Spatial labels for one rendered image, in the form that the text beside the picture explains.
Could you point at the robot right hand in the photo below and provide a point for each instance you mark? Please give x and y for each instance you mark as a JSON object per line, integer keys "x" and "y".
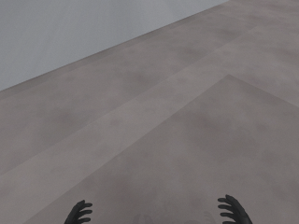
{"x": 239, "y": 215}

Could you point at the robot left hand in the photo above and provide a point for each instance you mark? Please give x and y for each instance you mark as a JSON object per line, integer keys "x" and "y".
{"x": 76, "y": 213}

